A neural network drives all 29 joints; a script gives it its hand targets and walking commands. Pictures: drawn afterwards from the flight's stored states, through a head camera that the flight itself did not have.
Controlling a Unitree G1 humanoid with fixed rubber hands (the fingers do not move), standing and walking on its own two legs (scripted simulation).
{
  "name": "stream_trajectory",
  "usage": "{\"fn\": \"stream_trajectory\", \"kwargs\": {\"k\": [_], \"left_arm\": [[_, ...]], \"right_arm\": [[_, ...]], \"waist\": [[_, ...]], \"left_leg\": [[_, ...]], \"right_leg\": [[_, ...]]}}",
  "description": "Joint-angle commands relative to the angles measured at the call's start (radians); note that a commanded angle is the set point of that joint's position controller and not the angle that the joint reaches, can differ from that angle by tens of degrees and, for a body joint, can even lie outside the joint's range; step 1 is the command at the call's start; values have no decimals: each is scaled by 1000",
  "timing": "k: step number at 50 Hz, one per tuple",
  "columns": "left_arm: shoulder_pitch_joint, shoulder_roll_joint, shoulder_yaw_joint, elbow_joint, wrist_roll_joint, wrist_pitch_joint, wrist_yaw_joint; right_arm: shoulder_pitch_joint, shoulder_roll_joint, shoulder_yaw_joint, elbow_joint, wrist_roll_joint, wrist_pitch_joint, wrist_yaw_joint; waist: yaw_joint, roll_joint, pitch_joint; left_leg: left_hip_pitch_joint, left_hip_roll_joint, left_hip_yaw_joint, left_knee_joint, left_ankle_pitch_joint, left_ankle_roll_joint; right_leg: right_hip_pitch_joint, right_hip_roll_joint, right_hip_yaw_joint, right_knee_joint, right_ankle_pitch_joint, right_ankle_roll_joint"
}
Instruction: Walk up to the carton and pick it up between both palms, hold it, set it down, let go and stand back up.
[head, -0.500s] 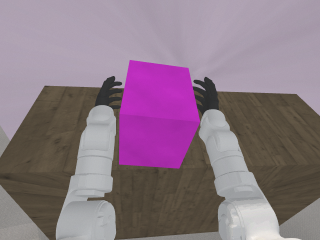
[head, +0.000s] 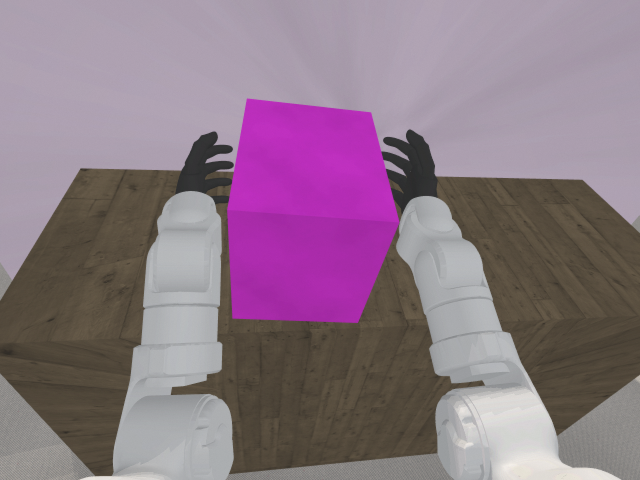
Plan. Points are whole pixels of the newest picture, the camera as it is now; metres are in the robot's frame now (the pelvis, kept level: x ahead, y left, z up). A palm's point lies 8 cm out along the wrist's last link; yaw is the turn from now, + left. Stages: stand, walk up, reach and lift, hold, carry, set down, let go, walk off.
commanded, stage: reach and lift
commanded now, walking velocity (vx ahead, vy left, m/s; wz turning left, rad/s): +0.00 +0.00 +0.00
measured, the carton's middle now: (303, 212) +0.41 -0.01 +0.15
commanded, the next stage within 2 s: hold in 0.62 s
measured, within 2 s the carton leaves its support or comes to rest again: neither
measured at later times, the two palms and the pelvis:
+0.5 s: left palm (190, 192) +0.37 +0.13 +0.21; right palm (419, 189) +0.37 -0.13 +0.23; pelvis +0.00 -0.01 +0.00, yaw +1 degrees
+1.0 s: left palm (180, 188) +0.36 +0.13 +0.23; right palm (420, 177) +0.36 -0.13 +0.25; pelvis +0.00 -0.01 +0.00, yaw +1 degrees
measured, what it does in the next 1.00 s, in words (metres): stands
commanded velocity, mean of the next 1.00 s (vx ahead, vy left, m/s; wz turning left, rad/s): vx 0.00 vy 0.00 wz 0.00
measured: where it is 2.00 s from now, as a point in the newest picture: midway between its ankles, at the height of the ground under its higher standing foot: outside the picture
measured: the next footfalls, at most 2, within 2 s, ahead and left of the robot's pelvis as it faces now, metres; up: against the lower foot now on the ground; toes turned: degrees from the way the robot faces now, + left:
none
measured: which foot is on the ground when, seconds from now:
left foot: down 0.00-1.00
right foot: down 0.00-1.00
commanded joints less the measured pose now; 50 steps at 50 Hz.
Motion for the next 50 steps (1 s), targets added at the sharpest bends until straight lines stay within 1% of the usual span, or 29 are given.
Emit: {"fn": "stream_trajectory", "kwargs": {"k": [1,2,3,4,5,8,10,12,13,14,16,17,18,20,21,24,25,29,31,33,34,37,38,40,41,42,45,46,50], "left_arm": [[-695,-460,-421,-215,-153,-83,-151],[-682,-463,-412,-203,-149,-79,-155],[-666,-457,-410,-190,-144,-71,-161],[-669,-445,-409,-184,-141,-65,-166],[-677,-438,-400,-186,-145,-61,-169],[-711,-443,-403,-214,-152,-66,-170],[-693,-456,-424,-242,-160,-67,-169],[-685,-444,-426,-243,-155,-60,-173],[-687,-443,-418,-235,-150,-54,-177],[-697,-442,-417,-248,-149,-50,-177],[-732,-434,-417,-271,-154,-43,-174],[-728,-437,-421,-280,-157,-41,-173],[-696,-443,-421,-263,-153,-35,-175],[-688,-434,-409,-259,-144,-26,-180],[-700,-438,-404,-256,-149,-22,-182],[-723,-434,-401,-250,-149,-15,-180],[-715,-431,-399,-262,-148,-13,-180],[-723,-437,-428,-294,-148,0,-180],[-717,-442,-446,-324,-160,7,-181],[-693,-436,-442,-308,-161,21,-188],[-677,-435,-436,-318,-164,28,-192],[-691,-437,-440,-339,-157,45,-197],[-692,-429,-431,-336,-154,49,-197],[-691,-428,-431,-340,-154,55,-199],[-705,-425,-436,-349,-158,58,-198],[-694,-430,-427,-347,-158,62,-200],[-701,-413,-427,-341,-149,79,-201],[-686,-416,-419,-335,-150,83,-202],[-725,-421,-427,-349,-163,85,-196]], "right_arm": [[-659,328,274,-236,48,-51,56],[-656,328,275,-243,45,-48,51],[-651,320,271,-237,51,-42,47],[-647,318,266,-229,57,-34,42],[-651,310,265,-219,57,-26,39],[-689,335,291,-268,70,-26,29],[-663,334,295,-278,79,-25,27],[-650,324,304,-280,86,-13,20],[-647,330,309,-272,86,-6,15],[-656,331,304,-271,90,-4,16],[-677,330,306,-263,103,1,18],[-667,325,308,-273,102,1,15],[-658,318,306,-294,101,1,11],[-667,310,312,-300,104,7,3],[-682,320,313,-302,101,10,1],[-706,327,302,-290,103,17,0],[-693,329,302,-286,104,19,-1],[-688,318,308,-300,120,30,-7],[-682,319,324,-327,132,36,-11],[-663,311,322,-328,131,50,-22],[-660,307,321,-339,140,53,-25],[-663,299,333,-334,163,69,-32],[-674,302,332,-333,161,72,-33],[-679,300,331,-350,165,76,-38],[-697,301,338,-369,169,77,-40],[-689,307,347,-371,176,81,-43],[-686,290,332,-330,186,101,-44],[-670,293,336,-321,190,103,-46],[-703,294,324,-341,189,106,-45]], "waist": [[-13,123,-461],[-17,118,-464],[-10,117,-438],[-19,114,-423],[-18,105,-410],[-12,81,-451],[-17,113,-476],[-14,107,-459],[-13,98,-440],[-8,115,-436],[-8,117,-433],[-11,107,-439],[-11,109,-436],[-8,106,-443],[-8,93,-438],[1,98,-422],[-6,92,-421],[-9,130,-465],[-16,124,-489],[-29,116,-460],[-25,116,-451],[-16,123,-421],[-10,105,-425],[-8,113,-426],[-12,101,-447],[-3,103,-434],[-8,120,-397],[-3,107,-376],[-6,115,-402]], "left_leg": [[208,4,19,5,199,-45],[204,1,16,7,206,-41],[187,-1,16,5,206,-43],[186,-3,17,-1,182,-42],[177,-2,16,-2,159,-40],[173,-7,19,-3,155,-31],[193,-8,12,5,215,-38],[207,-6,15,7,221,-41],[205,-7,16,5,217,-36],[193,-5,14,0,198,-38],[192,-6,19,-6,172,-37],[199,-4,17,-4,177,-37],[202,-8,19,-3,200,-40],[207,-6,17,-4,190,-39],[194,-11,18,-2,165,-34],[150,-11,26,-18,124,-25],[157,-7,24,-19,129,-29],[197,-7,24,-6,189,-37],[224,-8,20,9,246,-44],[221,-8,17,8,256,-43],[221,-13,13,7,263,-48],[210,-7,14,0,220,-52],[206,-6,16,-1,212,-52],[181,-10,22,-9,190,-48],[200,-10,22,-9,197,-45],[198,-9,22,-8,206,-42],[195,-10,22,-13,176,-47],[191,-6,24,-12,171,-49],[188,-6,26,-15,134,-47]], "right_leg": [[72,8,-28,4,197,79],[85,7,-29,3,213,80],[100,5,-27,-1,220,82],[98,3,-25,-3,205,84],[98,2,-28,-3,188,83],[97,8,-30,9,194,87],[107,6,-31,15,242,85],[102,10,-32,7,233,86],[104,9,-34,3,230,89],[99,3,-34,-1,208,88],[84,6,-33,0,183,86],[92,6,-34,1,194,87],[107,5,-36,2,220,89],[107,6,-32,-2,208,88],[94,5,-38,2,188,89],[103,2,-38,1,156,90],[108,2,-40,1,162,88],[97,5,-41,2,188,83],[103,11,-41,1,232,81],[111,6,-38,-4,248,83],[114,6,-38,-5,254,83],[98,8,-38,-16,197,80],[101,4,-42,-15,199,81],[110,5,-40,-6,192,82],[118,8,-42,-4,196,86],[125,4,-38,-6,209,86],[104,6,-39,-5,165,85],[94,7,-45,-12,156,84],[93,6,-43,-13,118,81]]}}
